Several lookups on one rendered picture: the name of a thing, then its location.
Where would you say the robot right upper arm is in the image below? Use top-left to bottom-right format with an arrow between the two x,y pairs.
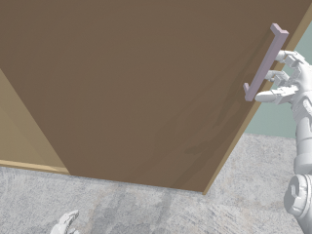
283,174 -> 312,234

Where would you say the robot left hand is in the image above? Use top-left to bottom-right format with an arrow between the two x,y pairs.
50,210 -> 80,234

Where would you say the robot right hand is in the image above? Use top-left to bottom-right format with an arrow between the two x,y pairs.
254,50 -> 312,105

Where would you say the wardrobe door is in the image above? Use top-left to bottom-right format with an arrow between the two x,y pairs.
0,68 -> 65,168
0,0 -> 312,192

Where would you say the right robot forearm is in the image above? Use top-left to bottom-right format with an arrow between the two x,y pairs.
291,91 -> 312,176

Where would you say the handle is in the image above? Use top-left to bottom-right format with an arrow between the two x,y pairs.
243,23 -> 289,101

